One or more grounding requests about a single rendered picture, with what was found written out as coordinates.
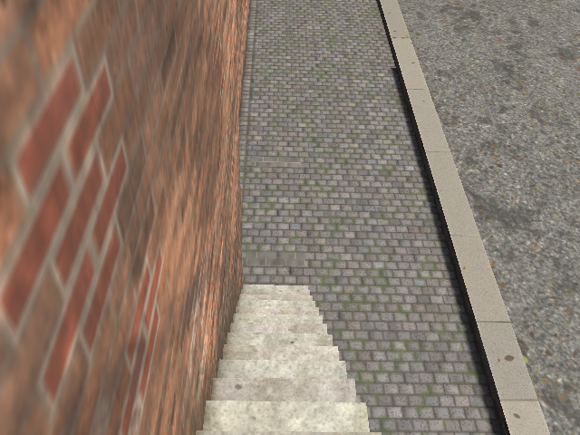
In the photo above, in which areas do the stairs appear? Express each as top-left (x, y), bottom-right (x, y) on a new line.
top-left (196, 285), bottom-right (382, 435)

